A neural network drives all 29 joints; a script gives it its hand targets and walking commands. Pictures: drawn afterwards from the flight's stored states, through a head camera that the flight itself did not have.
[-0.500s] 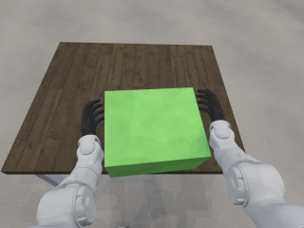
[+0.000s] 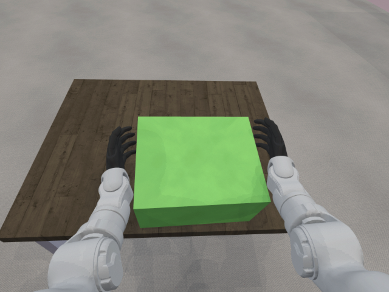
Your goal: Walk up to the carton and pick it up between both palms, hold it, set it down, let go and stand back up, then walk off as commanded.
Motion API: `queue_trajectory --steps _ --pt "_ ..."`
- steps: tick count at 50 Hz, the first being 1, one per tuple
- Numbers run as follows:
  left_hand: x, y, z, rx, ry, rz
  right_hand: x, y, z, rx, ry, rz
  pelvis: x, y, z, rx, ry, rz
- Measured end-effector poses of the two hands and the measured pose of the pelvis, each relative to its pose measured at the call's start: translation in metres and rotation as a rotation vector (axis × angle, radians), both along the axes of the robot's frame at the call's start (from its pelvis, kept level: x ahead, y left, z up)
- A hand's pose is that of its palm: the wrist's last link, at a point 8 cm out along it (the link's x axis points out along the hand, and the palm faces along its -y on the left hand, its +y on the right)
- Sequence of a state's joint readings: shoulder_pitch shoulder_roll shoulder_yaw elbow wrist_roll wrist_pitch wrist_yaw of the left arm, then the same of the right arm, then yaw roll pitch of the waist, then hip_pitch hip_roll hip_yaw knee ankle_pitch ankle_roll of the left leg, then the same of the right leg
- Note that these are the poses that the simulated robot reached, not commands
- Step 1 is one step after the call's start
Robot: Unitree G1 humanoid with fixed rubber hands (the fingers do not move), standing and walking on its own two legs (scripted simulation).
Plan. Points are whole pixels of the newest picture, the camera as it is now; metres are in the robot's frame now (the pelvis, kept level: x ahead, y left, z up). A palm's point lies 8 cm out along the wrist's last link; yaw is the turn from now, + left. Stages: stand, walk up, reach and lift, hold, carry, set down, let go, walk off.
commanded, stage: reach and lift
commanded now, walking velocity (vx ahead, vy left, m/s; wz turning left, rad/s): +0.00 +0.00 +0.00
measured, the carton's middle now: (195, 170) +0.39 +0.02 +0.00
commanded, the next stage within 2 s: none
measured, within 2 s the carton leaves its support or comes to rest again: neither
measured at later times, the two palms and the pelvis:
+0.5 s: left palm (104, 137) +0.36 +0.20 +0.13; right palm (287, 139) +0.38 -0.16 +0.14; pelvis +0.00 +0.00 +0.01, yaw +0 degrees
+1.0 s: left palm (90, 129) +0.35 +0.21 +0.17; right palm (292, 133) +0.36 -0.15 +0.17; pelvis -0.01 +0.01 +0.01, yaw +1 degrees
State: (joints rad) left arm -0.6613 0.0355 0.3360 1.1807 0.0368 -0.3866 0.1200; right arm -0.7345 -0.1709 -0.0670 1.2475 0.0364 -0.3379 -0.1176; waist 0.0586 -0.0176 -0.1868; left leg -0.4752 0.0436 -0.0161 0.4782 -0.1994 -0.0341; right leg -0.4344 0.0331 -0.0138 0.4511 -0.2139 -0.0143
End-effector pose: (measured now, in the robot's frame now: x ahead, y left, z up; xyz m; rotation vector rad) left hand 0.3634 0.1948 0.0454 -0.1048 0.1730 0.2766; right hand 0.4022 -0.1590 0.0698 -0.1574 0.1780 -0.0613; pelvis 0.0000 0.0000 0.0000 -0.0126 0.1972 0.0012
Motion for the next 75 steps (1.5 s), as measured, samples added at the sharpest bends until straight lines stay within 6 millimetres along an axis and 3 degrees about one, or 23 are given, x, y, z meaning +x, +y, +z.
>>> queue_trajectory --steps 16,23,38,48,75 --pt "-0.001 0.005 0.048 -0.017 -0.009 -0.041 -0.016 0.002 0.037 0.023 -0.002 -0.034 -0.004 0.005 0.005 -0.006 -0.118 0.004" --pt "-0.001 0.006 0.079 -0.019 -0.018 -0.051 -0.02 0.002 0.06 0.025 -0.011 -0.044 -0.005 0.005 0.006 -0.005 -0.163 0.005" --pt "-0.007 0.008 0.121 0.098 0.007 -0.128 -0.03 0.003 0.098 0.048 -0.046 -0.081 -0.007 0.007 0.009 0.002 -0.232 0.011" --pt "-0.016 0.017 0.121 0.108 0.04 -0.137 -0.038 0.011 0.1 0.076 -0.039 -0.073 -0.014 0.008 0.01 0.006 -0.255 0.013" --pt "-0.009 0.012 0.13 0.109 0.043 -0.143 -0.034 0.007 0.113 0.094 -0.08 -0.079 -0.01 0.006 0.011 0.008 -0.25 0.013"
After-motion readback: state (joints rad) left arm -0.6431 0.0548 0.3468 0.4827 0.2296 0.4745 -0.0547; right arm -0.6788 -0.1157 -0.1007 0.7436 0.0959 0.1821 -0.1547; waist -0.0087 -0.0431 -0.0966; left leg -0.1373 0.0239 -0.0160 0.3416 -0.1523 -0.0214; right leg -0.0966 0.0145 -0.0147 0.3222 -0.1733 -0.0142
